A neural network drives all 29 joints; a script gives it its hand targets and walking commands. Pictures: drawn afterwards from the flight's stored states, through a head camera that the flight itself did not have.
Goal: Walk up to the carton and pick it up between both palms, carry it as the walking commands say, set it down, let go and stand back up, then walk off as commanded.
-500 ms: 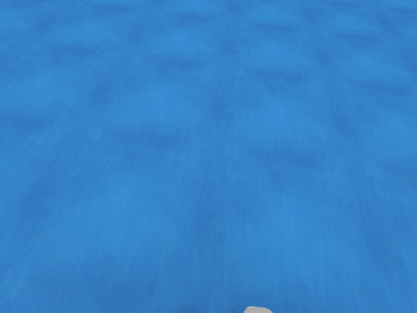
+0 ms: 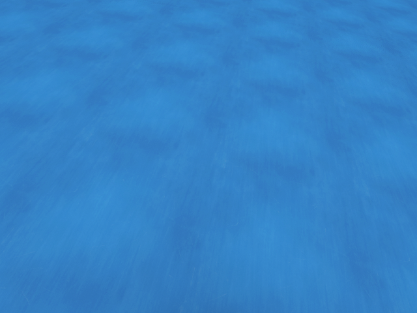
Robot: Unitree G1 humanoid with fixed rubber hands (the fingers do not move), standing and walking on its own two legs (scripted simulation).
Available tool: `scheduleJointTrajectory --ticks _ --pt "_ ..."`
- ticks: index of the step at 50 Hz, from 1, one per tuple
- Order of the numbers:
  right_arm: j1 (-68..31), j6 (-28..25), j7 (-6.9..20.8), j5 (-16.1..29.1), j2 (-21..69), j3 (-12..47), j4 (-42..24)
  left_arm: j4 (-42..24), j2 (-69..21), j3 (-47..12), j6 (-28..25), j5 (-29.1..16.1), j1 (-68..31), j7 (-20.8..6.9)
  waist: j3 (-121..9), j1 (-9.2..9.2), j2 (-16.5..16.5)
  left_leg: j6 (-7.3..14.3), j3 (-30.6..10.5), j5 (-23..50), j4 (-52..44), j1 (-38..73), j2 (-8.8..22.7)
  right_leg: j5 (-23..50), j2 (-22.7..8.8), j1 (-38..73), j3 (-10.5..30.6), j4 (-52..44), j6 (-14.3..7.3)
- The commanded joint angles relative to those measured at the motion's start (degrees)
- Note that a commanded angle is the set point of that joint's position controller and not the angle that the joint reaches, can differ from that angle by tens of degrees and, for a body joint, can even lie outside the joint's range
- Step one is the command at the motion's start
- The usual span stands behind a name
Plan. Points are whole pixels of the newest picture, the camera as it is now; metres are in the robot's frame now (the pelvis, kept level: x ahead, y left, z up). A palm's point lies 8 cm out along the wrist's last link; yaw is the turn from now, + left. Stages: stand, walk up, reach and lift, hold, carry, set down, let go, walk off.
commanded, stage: walk off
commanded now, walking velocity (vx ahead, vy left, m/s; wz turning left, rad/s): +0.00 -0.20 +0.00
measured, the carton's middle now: out of the picture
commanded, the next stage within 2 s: stand in 1.54 s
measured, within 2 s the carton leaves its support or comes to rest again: neither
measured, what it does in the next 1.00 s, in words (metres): steps to the right: right foot, then left foot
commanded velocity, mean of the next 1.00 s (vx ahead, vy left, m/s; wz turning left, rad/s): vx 0.00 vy -0.20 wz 0.00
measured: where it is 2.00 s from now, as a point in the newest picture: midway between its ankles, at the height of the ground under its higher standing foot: outside the picture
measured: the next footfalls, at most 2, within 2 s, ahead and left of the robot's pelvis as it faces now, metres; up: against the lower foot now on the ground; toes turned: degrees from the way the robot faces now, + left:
right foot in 0.36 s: +0.03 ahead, -0.26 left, +0.00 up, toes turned -6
left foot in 0.74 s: +0.00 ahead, -0.11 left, +0.00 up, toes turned +8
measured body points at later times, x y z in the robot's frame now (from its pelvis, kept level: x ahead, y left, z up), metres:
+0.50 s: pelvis -0.02 -0.15 +0.01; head +0.01 -0.17 +0.46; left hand +0.07 +0.11 -0.12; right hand +0.00 -0.43 -0.15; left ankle -0.05 +0.00 -0.65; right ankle -0.01 -0.25 -0.73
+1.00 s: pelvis -0.04 -0.25 +0.01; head +0.00 -0.22 +0.46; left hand +0.02 +0.01 -0.15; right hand -0.03 -0.53 -0.11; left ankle -0.04 -0.12 -0.73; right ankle -0.04 -0.43 -0.67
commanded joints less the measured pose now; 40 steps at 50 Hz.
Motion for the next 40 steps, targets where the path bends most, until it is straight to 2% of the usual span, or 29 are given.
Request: scheduleJointTrajectory --ticks 1,2,3,4,6,9,12,14,15,16,17,18,19,20,21,22,23,24,25,27,29,31,33,35,36,37,38,39,40 --pt "7.8 -0.5 -0.3 -0.2 -11.8 -2.5 0.7 -4.1 7.5 2.6 -0.1 0.7 -2.5 -1.1 3.5 -2.19 8.2 11.3 -23.2 17.1 -19.8 1.9 25.5 -2.6 -3.7 -12.2 12.7 23.5 3.4" --pt "3.1 -0.9 0.1 0.1 -11.6 -2.4 -0.5 -2.9 7.0 3.0 -0.2 0.4 0.1 -1.5 3.6 0.14 7.1 7.8 -17.8 15.4 -19.2 1.7 21.7 0.5 -3.9 -11.9 13.5 24.4 4.0" --pt "1.8 -1.4 0.1 0.5 -10.9 -2.3 -0.7 -2.5 6.5 3.2 -0.1 0.9 0.9 -2.0 3.1 0.47 8.9 5.9 -14.2 17.7 -18.1 3.2 19.0 3.4 -3.9 -12.5 13.5 24.8 4.7" --pt "1.1 -1.9 0.3 0.5 -10.1 -2.2 -1.1 -1.7 6.1 3.4 0.0 0.9 2.5 -2.4 1.7 0.61 9.7 5.1 -11.4 22.6 -16.6 4.9 16.9 4.5 -2.9 -12.1 12.4 25.4 6.0" --pt "3.3 -2.3 0.5 0.1 -10.1 -2.3 -0.3 -2.0 4.7 3.3 0.3 0.3 1.6 -2.7 0.0 -0.44 10.4 4.5 -8.6 29.1 -14.1 7.1 16.2 4.3 -2.9 -11.6 10.9 23.3 7.9" --pt "6.5 -2.3 0.7 -0.5 -12.1 -3.1 0.8 -3.7 2.7 2.5 1.0 -0.1 -2.1 -2.9 0.4 -2.48 14.4 3.9 -7.1 29.0 -13.3 7.6 15.7 3.3 -4.9 -10.2 7.1 13.8 9.6" --pt "7.3 -1.5 1.1 -1.0 -14.8 -4.5 1.1 -5.6 2.9 2.0 1.3 -0.2 -5.1 -3.3 0.8 -3.96 17.6 4.1 -6.7 24.3 -13.8 4.3 15.6 0.9 -6.1 -4.5 3.3 4.3 9.2" --pt "6.6 -0.9 1.2 -1.1 -16.7 -5.4 0.9 -5.9 4.2 2.2 1.1 -0.4 -4.1 -3.4 0.3 -3.58 18.6 3.7 -8.3 23.7 -13.5 3.0 16.9 0.8 -6.2 -0.9 2.5 -1.4 8.2" --pt "5.8 -0.7 1.2 -0.9 -17.3 -5.7 0.7 -5.6 4.8 2.5 0.9 -0.3 -2.5 -3.4 0.0 -2.78 18.4 3.1 -9.2 23.8 -12.7 2.6 17.5 1.9 -6.4 1.3 2.3 -5.6 7.3" --pt "4.6 -0.5 1.2 -0.6 -17.5 -5.8 0.5 -4.5 4.9 2.7 0.7 -0.2 0.6 -3.2 -0.5 -1.05 16.7 1.8 -8.7 23.2 -10.4 1.0 17.1 6.6 -6.0 6.1 1.2 -13.2 6.1" --pt "4.4 -0.4 1.2 -0.4 -16.6 -5.4 0.2 -2.6 6.0 3.1 0.3 0.2 4.6 -2.9 -2.1 0.55 12.8 0.3 -7.5 20.6 -6.0 -2.1 15.4 9.2 -4.6 13.7 -0.1 -18.2 5.2" --pt "7.0 -0.4 1.6 -1.0 -13.5 -4.5 0.2 -1.5 8.9 3.9 -0.6 0.8 8.2 -2.8 -5.1 1.87 3.1 -2.0 -3.6 10.9 3.7 -7.5 10.8 11.8 -9.4 22.1 4.7 -21.8 4.9" --pt "6.6 0.2 1.7 -1.0 -6.1 -2.7 -2.5 -3.4 16.7 5.0 -1.2 1.0 7.0 -2.9 -4.9 1.92 -17.2 -4.4 1.2 -19.2 18.0 -20.8 0.8 24.6 -24.8 22.7 20.6 -23.1 -0.7" --pt "1.6 1.3 0.4 0.0 -6.1 -2.5 -2.8 -3.8 16.2 4.5 -1.5 0.8 5.8 -2.2 -5.2 5.67 -18.8 -3.2 -7.5 -22.5 28.9 -17.8 0.5 21.6 -24.3 11.0 17.8 -24.1 -6.6" --pt "0.0 1.7 0.4 0.8 -9.1 -3.1 -3.4 -4.2 11.8 3.2 -1.3 1.0 2.7 -1.6 -2.4 3.59 -13.8 -1.9 -9.9 -19.2 34.0 -18.0 -0.6 17.5 -21.5 7.4 15.1 -24.3 -6.7" --pt "1.5 1.5 0.7 1.1 -9.9 -3.4 -2.8 -4.6 10.1 2.5 -1.0 1.0 -0.8 -1.2 -0.9 1.16 -10.2 -1.2 -10.5 -14.7 35.5 -17.8 -0.5 15.5 -18.6 5.7 12.3 -23.9 -4.9" --pt "3.9 1.3 1.0 0.7 -10.9 -3.9 -1.7 -5.4 9.5 2.3 -1.0 0.9 -3.5 -0.7 -1.1 -0.87 -9.0 -1.3 -9.1 -10.6 36.3 -17.4 0.1 16.7 -16.7 7.0 10.8 -23.2 -4.1" --pt "6.6 1.3 1.2 0.0 -11.1 -4.1 -0.3 -6.2 8.5 2.0 -1.2 0.3 -4.9 -0.4 -1.5 -1.75 -8.1 -2.0 -6.6 -8.0 37.2 -16.2 0.4 20.2 -15.7 7.3 9.4 -22.7 -4.8" --pt "7.4 1.3 1.2 -0.3 -10.4 -4.0 0.4 -6.6 7.5 1.6 -1.3 0.1 -5.2 -0.3 -2.1 -1.76 -7.2 -2.7 -4.9 -7.2 36.7 -15.3 0.6 21.6 -15.5 7.3 9.3 -22.4 -5.7" --pt "5.4 1.4 1.2 -0.1 -8.7 -3.4 -0.3 -6.1 6.4 1.1 -1.5 0.2 -4.0 0.1 -1.3 -0.65 -6.9 -3.3 -3.4 -7.7 31.3 -14.5 1.0 20.8 -15.9 7.4 10.5 -22.2 -7.4" --pt "2.9 1.4 0.9 0.3 -7.0 -2.4 -1.4 -4.7 6.5 1.0 -1.4 0.5 -1.4 0.6 -0.3 0.76 -7.3 -2.7 -2.7 -9.8 23.7 -13.3 1.0 20.5 -16.7 8.4 12.5 -21.6 -8.7" --pt "2.3 1.2 0.5 0.7 -6.1 -1.7 -1.8 -3.7 6.9 1.0 -1.2 0.5 0.3 0.7 -0.8 1.36 -6.9 -1.5 -2.0 -11.3 16.7 -10.0 0.4 22.5 -17.4 9.2 14.4 -21.0 -9.6" --pt "3.3 0.8 0.0 1.1 -5.7 -1.2 -1.2 -3.1 6.9 1.0 -1.0 0.3 0.8 0.6 -1.5 0.98 -5.5 -0.7 -1.7 -9.4 10.0 -6.4 0.2 25.5 -17.7 9.6 15.7 -20.6 -10.1" --pt "6.4 0.3 -0.3 1.3 -5.1 -0.9 0.1 -2.4 7.4 1.1 -0.7 -0.3 0.4 0.6 -2.0 -1.36 -2.8 -0.2 -0.8 -1.1 -2.1 1.2 0.2 24.3 -15.9 7.1 14.3 -19.1 -8.4" --pt "9.0 -0.2 -0.4 1.0 -6.1 -1.0 0.5 -1.9 7.6 1.3 -0.6 -0.8 1.0 0.6 -2.0 -3.25 -0.2 -0.2 -3.1 7.4 -11.7 8.6 2.7 19.0 -14.2 1.9 12.9 -18.0 -5.5" --pt "11.5 -0.7 -0.5 -0.4 -11.1 -1.9 0.4 -2.4 5.4 0.8 -0.9 -1.0 2.7 0.5 -3.3 -3.67 11.1 1.4 -19.1 1.2 -19.1 17.5 16.3 8.2 -10.0 -8.3 9.1 -8.0 -1.1" --pt "10.0 0.2 -0.6 -0.6 -18.0 -3.9 0.2 -4.9 5.6 1.2 -0.7 -0.5 -0.3 0.2 3.8 -4.31 24.1 11.5 -33.0 14.9 -21.7 8.9 32.3 -8.9 -2.6 -16.8 1.9 6.2 2.2" --pt "11.2 -0.1 -0.5 -0.7 -14.3 -3.2 1.0 -4.6 8.4 1.9 -0.2 1.2 -3.9 -0.4 3.6 -5.07 12.9 13.3 -29.5 19.0 -20.7 4.3 30.2 -7.2 -4.7 -13.3 9.9 18.7 2.8" --pt "7.8 -0.6 -0.3 -0.2 -11.8 -2.5 0.7 -4.2 7.7 2.6 -0.2 0.7 -2.3 -1.1 3.1 -2.16 8.0 11.4 -23.0 17.6 -19.8 2.5 25.6 -2.6 -3.7 -12.2 12.6 23.2 3.3"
